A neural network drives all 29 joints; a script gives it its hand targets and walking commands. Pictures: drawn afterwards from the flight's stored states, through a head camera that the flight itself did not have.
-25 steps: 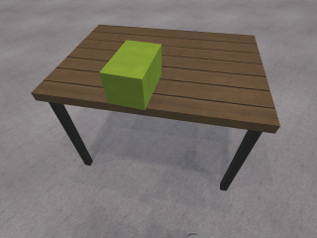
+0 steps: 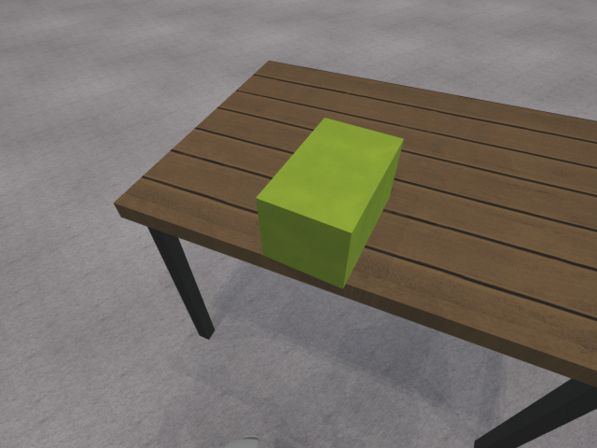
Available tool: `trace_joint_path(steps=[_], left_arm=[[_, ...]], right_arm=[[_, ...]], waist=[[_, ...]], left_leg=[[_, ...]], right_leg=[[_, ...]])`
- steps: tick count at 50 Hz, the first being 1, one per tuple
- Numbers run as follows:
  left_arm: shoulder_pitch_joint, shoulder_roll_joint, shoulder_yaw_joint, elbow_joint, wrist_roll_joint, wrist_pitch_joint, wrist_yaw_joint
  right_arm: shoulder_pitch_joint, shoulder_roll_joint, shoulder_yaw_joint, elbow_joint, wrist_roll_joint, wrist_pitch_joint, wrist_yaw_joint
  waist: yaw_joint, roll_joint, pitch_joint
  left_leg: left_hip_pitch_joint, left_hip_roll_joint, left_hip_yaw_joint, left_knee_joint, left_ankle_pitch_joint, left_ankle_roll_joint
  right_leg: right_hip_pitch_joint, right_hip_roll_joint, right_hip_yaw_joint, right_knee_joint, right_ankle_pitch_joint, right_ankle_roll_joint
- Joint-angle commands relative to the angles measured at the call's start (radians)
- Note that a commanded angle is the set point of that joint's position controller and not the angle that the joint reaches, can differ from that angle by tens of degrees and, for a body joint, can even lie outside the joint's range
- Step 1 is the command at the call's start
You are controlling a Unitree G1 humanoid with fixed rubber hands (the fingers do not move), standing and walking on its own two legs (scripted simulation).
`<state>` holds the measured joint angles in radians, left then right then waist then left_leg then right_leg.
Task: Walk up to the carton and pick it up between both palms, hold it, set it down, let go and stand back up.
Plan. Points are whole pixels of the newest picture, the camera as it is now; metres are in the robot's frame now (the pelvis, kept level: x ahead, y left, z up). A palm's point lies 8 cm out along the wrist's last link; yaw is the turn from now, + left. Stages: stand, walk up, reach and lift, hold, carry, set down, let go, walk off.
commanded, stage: walk up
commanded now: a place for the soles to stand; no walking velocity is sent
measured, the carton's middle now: (333, 197) +0.56 +0.00 +0.00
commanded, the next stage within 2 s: none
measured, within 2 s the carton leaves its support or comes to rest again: neither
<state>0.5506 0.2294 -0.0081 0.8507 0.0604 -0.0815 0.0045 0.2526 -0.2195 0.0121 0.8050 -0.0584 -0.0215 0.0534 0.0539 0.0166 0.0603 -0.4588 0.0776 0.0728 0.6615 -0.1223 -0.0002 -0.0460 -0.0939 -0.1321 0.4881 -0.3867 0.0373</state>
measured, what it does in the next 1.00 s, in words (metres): steps on the spot: left foot, then right foot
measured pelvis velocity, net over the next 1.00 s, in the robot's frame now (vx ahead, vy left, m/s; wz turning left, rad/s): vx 0.08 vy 0.03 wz -0.08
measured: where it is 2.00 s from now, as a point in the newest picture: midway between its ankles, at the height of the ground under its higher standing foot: outside the picture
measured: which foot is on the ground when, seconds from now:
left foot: up 0.00-0.02, down 0.04-0.96, up 0.98-1.00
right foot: down 0.00-0.04, up 0.06-0.38, down 0.40-1.00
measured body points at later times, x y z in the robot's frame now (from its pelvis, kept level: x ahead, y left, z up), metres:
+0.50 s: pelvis +0.08 +0.03 -0.01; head +0.09 +0.02 +0.44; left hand +0.19 +0.26 -0.13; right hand +0.14 -0.23 -0.15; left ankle +0.12 +0.13 -0.73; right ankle +0.13 -0.08 -0.73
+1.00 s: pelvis +0.08 +0.03 +0.00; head +0.09 +0.02 +0.45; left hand +0.15 +0.29 -0.13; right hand +0.13 -0.24 -0.14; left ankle +0.11 +0.13 -0.72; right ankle +0.13 -0.08 -0.73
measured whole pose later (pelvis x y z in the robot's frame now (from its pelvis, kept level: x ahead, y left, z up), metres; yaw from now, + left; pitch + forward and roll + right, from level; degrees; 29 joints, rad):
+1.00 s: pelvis +0.08 +0.03 +0.00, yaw -4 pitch -1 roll +1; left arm 0.29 0.26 -0.03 0.89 0.01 -0.02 0.03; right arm 0.26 -0.30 0.04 0.90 -0.04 0.03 0.02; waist 0.01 0.00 0.04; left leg -0.30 0.03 0.14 0.62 -0.37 0.02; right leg -0.33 0.00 0.01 0.53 -0.19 -0.02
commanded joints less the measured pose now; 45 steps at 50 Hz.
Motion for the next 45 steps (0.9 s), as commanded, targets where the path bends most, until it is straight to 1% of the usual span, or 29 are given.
trace_joint_path(steps=[1,2,3,4,5,6,7,8,9,10,11,13,14,15,17,18,19,20,21,22,23,24,27,28,30,33,34,38,45], left_arm=[[0.022,0.121,0.018,-0.057,0.000,0.018,-0.002],[0.079,0.050,-0.008,-0.075,-0.010,0.026,-0.004],[0.099,0.045,-0.006,-0.100,-0.026,0.047,0.006],[0.024,0.082,0.004,-0.121,-0.027,0.057,0.011],[-0.048,0.081,0.006,-0.135,-0.025,0.055,0.010],[-0.075,0.070,0.006,-0.137,-0.030,0.049,0.008],[-0.069,0.067,0.006,-0.127,-0.030,0.048,0.006],[-0.046,0.057,0.006,-0.109,-0.027,0.047,0.005],[-0.018,0.041,0.004,-0.086,-0.025,0.049,0.004],[-0.006,0.032,0.002,-0.073,-0.025,0.053,0.005],[-0.022,0.021,-0.001,-0.068,-0.026,0.057,0.008],[-0.086,0.014,-0.005,-0.077,-0.030,0.062,0.016],[-0.126,0.018,-0.006,-0.085,-0.033,0.064,0.020],[-0.157,0.032,-0.003,-0.092,-0.035,0.067,0.025],[-0.190,0.048,0.003,-0.095,-0.036,0.073,0.031],[-0.188,0.057,0.006,-0.090,-0.035,0.072,0.030],[-0.194,0.077,0.011,-0.091,-0.034,0.069,0.029],[-0.204,0.111,0.019,-0.092,-0.033,0.068,0.027],[-0.231,0.151,0.027,-0.094,-0.045,0.069,0.023],[-0.273,0.177,0.031,-0.096,-0.066,0.071,0.022],[-0.310,0.172,0.025,-0.090,-0.075,0.073,0.019],[-0.326,0.156,0.018,-0.083,-0.076,0.073,0.016],[-0.331,0.135,0.003,-0.066,-0.071,0.072,0.010],[-0.329,0.127,0.001,-0.059,-0.071,0.071,0.007],[-0.327,0.123,-0.002,-0.048,-0.068,0.069,0.003],[-0.319,0.123,-0.006,-0.031,-0.065,0.066,0.000],[-0.312,0.125,-0.007,-0.024,-0.065,0.064,0.000],[-0.304,0.132,-0.011,-0.007,-0.061,0.060,0.003],[-0.295,0.158,-0.009,0.011,-0.065,0.056,0.007]], right_arm=[[0.270,-0.144,-0.068,0.037,-0.009,-0.031,-0.031],[0.340,-0.218,-0.091,0.032,-0.001,-0.030,-0.041],[0.337,-0.262,-0.102,0.015,0.033,-0.015,-0.053],[0.292,-0.254,-0.101,0.004,0.067,0.001,-0.066],[0.253,-0.218,-0.090,-0.005,0.076,0.003,-0.072],[0.202,-0.191,-0.077,-0.010,0.067,0.001,-0.073],[0.158,-0.156,-0.061,-0.015,0.059,-0.006,-0.070],[0.128,-0.125,-0.049,-0.015,0.052,-0.014,-0.067],[0.109,-0.094,-0.037,-0.013,0.043,-0.022,-0.064],[0.099,-0.089,-0.031,-0.011,0.036,-0.027,-0.062],[0.100,-0.088,-0.026,-0.008,0.035,-0.030,-0.062],[0.104,-0.111,-0.025,-0.006,0.040,-0.024,-0.062],[0.104,-0.133,-0.027,-0.008,0.041,-0.019,-0.062],[0.091,-0.150,-0.029,-0.014,0.044,-0.011,-0.062],[0.071,-0.176,-0.030,-0.021,0.048,0.007,-0.061],[0.060,-0.183,-0.028,-0.021,0.050,0.016,-0.060],[0.066,-0.172,-0.020,-0.021,0.053,0.023,-0.059],[0.112,-0.136,-0.003,-0.015,0.055,0.027,-0.058],[0.155,-0.099,0.015,-0.005,0.056,0.034,-0.062],[0.154,-0.090,0.016,0.003,0.056,0.043,-0.069],[0.129,-0.098,0.013,0.004,0.051,0.047,-0.072],[0.110,-0.111,0.008,0.005,0.047,0.044,-0.070],[0.104,-0.137,0.001,0.027,0.050,0.028,-0.062],[0.099,-0.141,0.001,0.033,0.053,0.021,-0.060],[0.077,-0.150,0.002,0.042,0.056,0.015,-0.059],[0.043,-0.157,0.003,0.048,0.061,0.012,-0.058],[0.035,-0.161,0.003,0.052,0.064,0.012,-0.058],[0.020,-0.166,0.003,0.061,0.064,0.017,-0.056],[0.045,-0.164,0.005,0.085,0.061,0.021,-0.055]], waist=[[-0.132,0.068,-0.050],[-0.144,0.231,-0.139],[-0.132,0.220,-0.137],[-0.142,0.138,-0.079],[-0.133,0.082,0.017],[-0.115,0.070,0.045],[-0.085,0.074,0.060],[-0.061,0.078,0.046],[-0.038,0.062,0.019],[-0.025,0.061,-0.018],[-0.026,0.061,-0.040],[-0.036,0.087,-0.064],[-0.047,0.111,-0.076],[-0.051,0.130,-0.083],[-0.046,0.129,-0.069],[-0.034,0.108,-0.058],[-0.038,0.066,-0.049],[-0.057,-0.025,-0.078],[-0.076,-0.123,-0.085],[-0.088,-0.142,-0.053],[-0.093,-0.139,-0.012],[-0.089,-0.133,0.008],[-0.081,-0.133,-0.011],[-0.077,-0.109,-0.023],[-0.068,-0.067,-0.031],[-0.054,-0.016,-0.023],[-0.047,-0.008,-0.023],[-0.047,0.009,-0.021],[-0.065,-0.044,-0.030]], left_leg=[[0.437,-0.011,-0.036,-0.144,0.069,0.037],[0.558,0.201,-0.340,-0.191,0.071,0.102],[0.563,0.321,-0.574,-0.312,-0.032,0.190],[0.459,0.335,-0.593,-0.393,-0.185,0.211],[0.355,0.302,-0.506,-0.412,-0.168,0.183],[0.298,0.259,-0.411,-0.408,-0.100,0.182],[0.230,0.215,-0.312,-0.404,-0.029,0.172],[0.184,0.184,-0.233,-0.386,0.082,0.170],[0.152,0.159,-0.171,-0.360,0.226,0.175],[0.153,0.144,-0.127,-0.322,0.363,0.178],[0.168,0.136,-0.094,-0.282,0.470,0.182],[0.209,0.127,-0.070,-0.219,0.591,0.178],[0.222,0.132,-0.072,-0.199,0.603,0.176],[0.208,0.138,-0.074,-0.189,0.569,0.176],[0.150,0.149,-0.089,-0.175,0.440,0.167],[0.113,0.145,-0.096,-0.171,0.323,0.151],[0.092,0.125,-0.095,-0.164,0.178,0.124],[0.062,0.100,-0.083,-0.134,-0.036,0.092],[0.099,0.044,-0.048,-0.079,-0.225,0.057],[0.193,-0.009,-0.026,-0.026,-0.268,0.031],[0.239,-0.020,-0.030,-0.042,-0.250,0.030],[0.255,-0.019,-0.041,-0.071,-0.224,0.034],[0.267,0.019,-0.070,-0.154,-0.180,0.048],[0.262,0.032,-0.076,-0.180,-0.191,0.053],[0.227,0.046,-0.086,-0.221,-0.221,0.059],[0.177,0.071,-0.113,-0.278,-0.245,0.070],[0.162,0.076,-0.116,-0.291,-0.263,0.073],[0.151,0.080,-0.113,-0.319,-0.291,0.074],[0.229,0.056,-0.070,-0.265,-0.256,0.065]], right_leg=[[-0.257,-0.077,0.018,0.270,0.253,-0.118],[-0.386,0.032,-0.013,0.540,-0.058,-0.064],[-0.494,0.088,0.063,0.694,-0.262,-0.047],[-0.533,0.049,0.128,0.777,-0.233,-0.049],[-0.540,0.036,0.154,0.790,-0.170,-0.053],[-0.524,0.027,0.161,0.751,-0.126,-0.052],[-0.475,0.008,0.171,0.667,-0.094,-0.050],[-0.404,0.012,0.166,0.614,-0.066,-0.046],[-0.336,0.024,0.157,0.573,-0.044,-0.045],[-0.292,0.038,0.143,0.511,-0.040,-0.044],[-0.276,0.044,0.131,0.443,-0.025,-0.042],[-0.263,0.060,0.104,0.343,0.071,-0.041],[-0.252,0.069,0.089,0.298,0.114,-0.042],[-0.231,0.068,0.082,0.267,0.150,-0.041],[-0.170,0.079,0.072,0.170,0.231,-0.050],[-0.124,0.075,0.080,0.095,0.296,-0.059],[-0.099,0.053,0.114,0.059,0.377,-0.074],[-0.060,-0.038,0.216,0.047,0.440,-0.103],[-0.126,-0.139,0.337,-0.022,0.393,-0.150],[-0.282,-0.185,0.387,-0.088,0.321,-0.201],[-0.376,-0.172,0.386,-0.124,0.255,-0.200],[-0.408,-0.138,0.364,-0.137,0.218,-0.177],[-0.387,-0.078,0.311,-0.127,0.097,-0.128],[-0.366,-0.063,0.298,-0.116,0.077,-0.119],[-0.322,-0.041,0.274,-0.094,0.070,-0.108],[-0.280,-0.011,0.244,-0.048,0.114,-0.099],[-0.270,-0.005,0.238,-0.043,0.112,-0.097],[-0.260,0.006,0.230,-0.034,0.119,-0.091],[-0.336,-0.016,0.286,-0.095,0.066,-0.096]])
